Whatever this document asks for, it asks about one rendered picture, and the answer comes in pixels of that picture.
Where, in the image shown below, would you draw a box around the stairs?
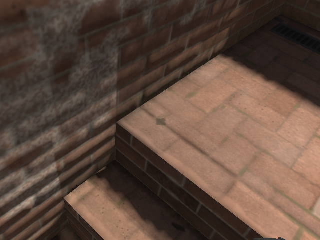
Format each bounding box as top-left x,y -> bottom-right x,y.
51,123 -> 263,240

